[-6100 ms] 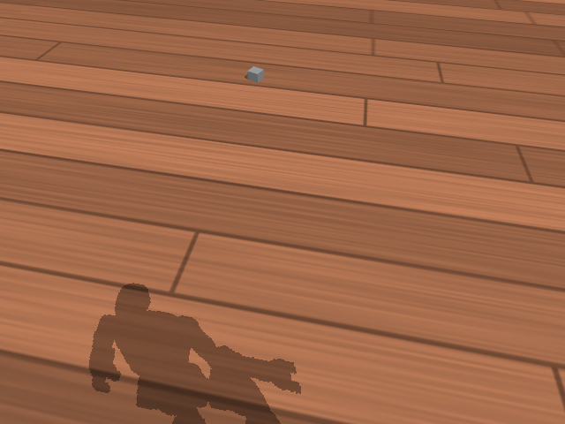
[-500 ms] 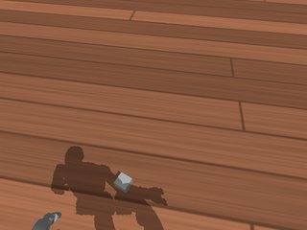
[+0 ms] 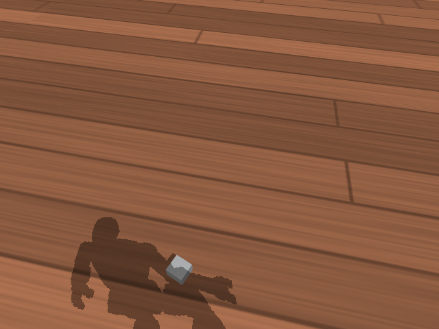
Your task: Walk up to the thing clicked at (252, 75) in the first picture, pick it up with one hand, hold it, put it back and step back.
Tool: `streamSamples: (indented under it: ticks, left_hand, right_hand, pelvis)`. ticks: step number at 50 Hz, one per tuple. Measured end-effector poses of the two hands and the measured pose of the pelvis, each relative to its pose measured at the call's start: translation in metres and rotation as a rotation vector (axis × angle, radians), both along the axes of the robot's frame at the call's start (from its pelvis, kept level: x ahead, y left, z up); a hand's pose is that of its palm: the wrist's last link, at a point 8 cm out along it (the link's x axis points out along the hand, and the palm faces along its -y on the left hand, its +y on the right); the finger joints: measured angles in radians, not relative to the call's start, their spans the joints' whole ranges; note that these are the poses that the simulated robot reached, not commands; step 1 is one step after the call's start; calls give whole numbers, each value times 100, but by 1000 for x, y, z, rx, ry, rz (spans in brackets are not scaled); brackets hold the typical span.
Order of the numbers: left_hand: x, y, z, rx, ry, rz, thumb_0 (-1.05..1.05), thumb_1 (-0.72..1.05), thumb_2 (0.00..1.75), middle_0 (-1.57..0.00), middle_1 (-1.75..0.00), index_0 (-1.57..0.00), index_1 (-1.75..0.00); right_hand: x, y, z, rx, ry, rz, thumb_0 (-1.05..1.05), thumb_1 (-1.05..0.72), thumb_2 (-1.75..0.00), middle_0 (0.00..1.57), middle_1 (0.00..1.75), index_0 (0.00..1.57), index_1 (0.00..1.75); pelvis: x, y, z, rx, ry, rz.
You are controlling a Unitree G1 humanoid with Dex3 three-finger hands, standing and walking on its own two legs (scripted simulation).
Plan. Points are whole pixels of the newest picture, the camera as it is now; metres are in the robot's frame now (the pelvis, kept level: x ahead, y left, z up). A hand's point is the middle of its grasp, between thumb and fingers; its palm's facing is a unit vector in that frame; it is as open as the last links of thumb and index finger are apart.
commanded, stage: walk up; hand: left
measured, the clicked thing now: (179, 269) +0.49 +0.17 -0.75
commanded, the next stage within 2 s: stand in 0.28 s
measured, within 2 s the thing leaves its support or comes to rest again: neither
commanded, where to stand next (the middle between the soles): +0.10 -0.01 m, yaw +0 degrees
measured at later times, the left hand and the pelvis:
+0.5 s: hand out of the picture +0.09 +0.25 -0.15, palm faces -0.01 -0.94 -0.34, open 7.4 cm; pelvis +0.02 +0.00 +0.00, yaw +1 degrees
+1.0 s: hand out of the picture +0.12 +0.25 -0.15, palm faces +0.00 -0.94 -0.35, open 7.4 cm; pelvis +0.04 -0.01 +0.00, yaw +1 degrees
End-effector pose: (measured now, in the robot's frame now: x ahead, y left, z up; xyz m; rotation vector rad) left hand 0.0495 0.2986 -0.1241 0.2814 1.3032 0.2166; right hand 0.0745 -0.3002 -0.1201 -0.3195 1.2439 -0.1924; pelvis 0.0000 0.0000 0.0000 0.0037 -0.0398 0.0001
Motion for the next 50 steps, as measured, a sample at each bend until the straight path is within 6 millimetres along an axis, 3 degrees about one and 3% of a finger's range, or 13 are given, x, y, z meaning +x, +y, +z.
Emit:
streamSamples:
  ticks: [8, 35, 50]
  left_hand:
    - [1, 2, 1, 1, 3, 7, 1, 91, 90, -20, -30, -20, -30]
    - [54, -2, 9, 19, -75, -34, 0, 91, 90, -20, -30, -20, -30]
    - [61, -6, 10, 23, -84, -30, 0, 91, 90, -20, -30, -20, -30]
  right_hand:
    - [8, 7, -2, 13, -8, 4, 1, -91, -90, 21, 30, 21, 30]
    - [30, 1, 0, 6, -12, -3, 1, -91, -90, 21, 30, 21, 30]
    - [42, -2, 2, 5, -32, 5, 1, -91, -90, 21, 30, 21, 30]
  pelvis:
    - [5, 3, 0, 0, 2, 2]
    - [31, -1, 2, -1, 16, 21]
    - [36, -5, 3, -3, 8, 23]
